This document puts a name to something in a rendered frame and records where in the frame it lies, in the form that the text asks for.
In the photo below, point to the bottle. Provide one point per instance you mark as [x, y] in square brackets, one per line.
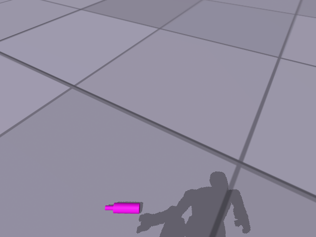
[129, 208]

